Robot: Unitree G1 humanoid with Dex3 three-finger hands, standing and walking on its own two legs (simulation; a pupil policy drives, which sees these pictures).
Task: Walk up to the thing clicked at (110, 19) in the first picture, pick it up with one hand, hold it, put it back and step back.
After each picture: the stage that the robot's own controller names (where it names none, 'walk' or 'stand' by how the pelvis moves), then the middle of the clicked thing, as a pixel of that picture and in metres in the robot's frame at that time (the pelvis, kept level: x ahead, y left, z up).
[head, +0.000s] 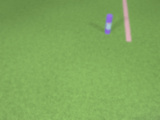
stand; (108, 24) +1.68 -0.31 -0.66
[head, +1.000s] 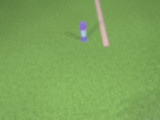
walk; (83, 31) +1.58 +0.10 -0.63
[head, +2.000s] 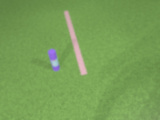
walk; (54, 60) +1.05 +0.35 -0.65
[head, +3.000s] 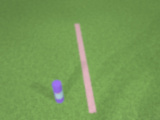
walk; (58, 92) +0.67 +0.23 -0.63
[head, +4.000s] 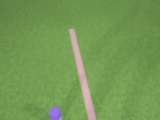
stand; (56, 118) +0.44 +0.18 -0.63
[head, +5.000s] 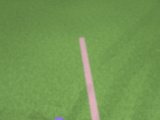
stand; out of the picture +0.40 +0.18 -0.64
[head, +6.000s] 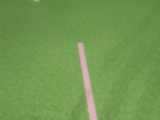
stand; out of the picture +0.39 +0.20 -0.66
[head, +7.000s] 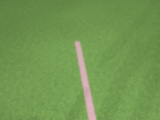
stand; out of the picture +0.39 +0.20 -0.66
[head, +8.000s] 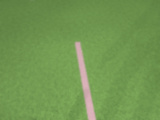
stand; out of the picture +0.38 +0.21 -0.66
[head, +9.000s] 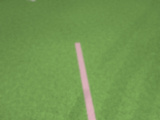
stand; out of the picture +0.37 +0.21 -0.66
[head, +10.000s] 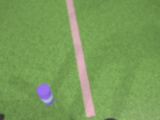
go down; (46, 95) +0.42 +0.19 -0.50
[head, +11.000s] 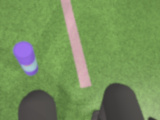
go down; (27, 61) +0.47 +0.21 -0.28
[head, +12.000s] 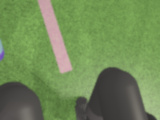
close in; out of the picture +0.47 +0.24 -0.19
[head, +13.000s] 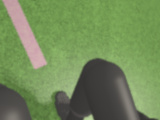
close; out of the picture +0.46 +0.27 -0.16
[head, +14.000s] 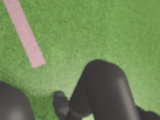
lift; out of the picture +0.43 +0.27 -0.16
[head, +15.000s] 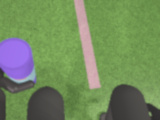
lift; (21, 70) +0.35 +0.21 -0.02
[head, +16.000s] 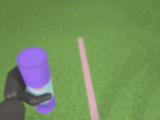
hold; (40, 85) +0.32 +0.15 +0.09
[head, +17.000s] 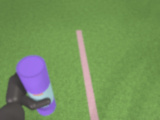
hold; (40, 90) +0.31 +0.15 +0.04
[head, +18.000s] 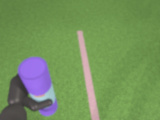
hold; (42, 91) +0.31 +0.15 +0.04
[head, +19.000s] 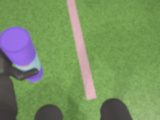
crouch; (26, 60) +0.41 +0.17 -0.03
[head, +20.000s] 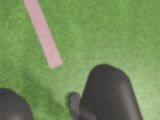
lower; out of the picture +0.46 +0.25 -0.14
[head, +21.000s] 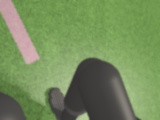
lower; out of the picture +0.46 +0.28 -0.17
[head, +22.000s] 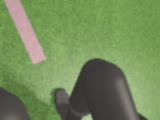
lower; out of the picture +0.45 +0.28 -0.17
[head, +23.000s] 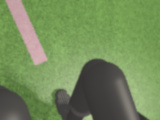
lower; out of the picture +0.44 +0.27 -0.16
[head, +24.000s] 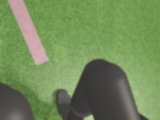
loosen; out of the picture +0.44 +0.26 -0.16
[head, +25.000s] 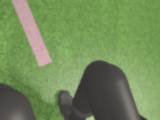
withdraw; out of the picture +0.45 +0.25 -0.18
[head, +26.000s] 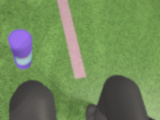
stand; (22, 52) +0.45 +0.21 -0.22
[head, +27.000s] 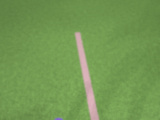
stand; out of the picture +0.38 +0.15 -0.58
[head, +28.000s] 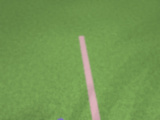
stand; out of the picture +0.39 +0.16 -0.60
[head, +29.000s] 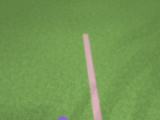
stand; out of the picture +0.39 +0.15 -0.61
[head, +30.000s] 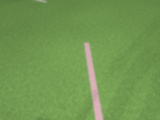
walk; out of the picture +0.41 +0.15 -0.66
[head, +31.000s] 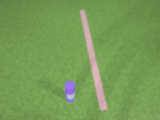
walk; (70, 92) +0.56 +0.09 -0.63
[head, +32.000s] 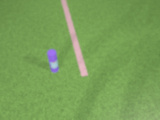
walk; (53, 61) +0.83 +0.24 -0.63
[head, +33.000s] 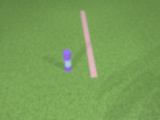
stand; (67, 61) +1.03 +0.17 -0.64
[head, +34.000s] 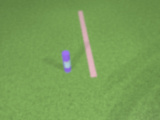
stand; (66, 62) +1.04 +0.18 -0.66
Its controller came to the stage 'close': yes
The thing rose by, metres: 0.69
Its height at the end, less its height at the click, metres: +0.00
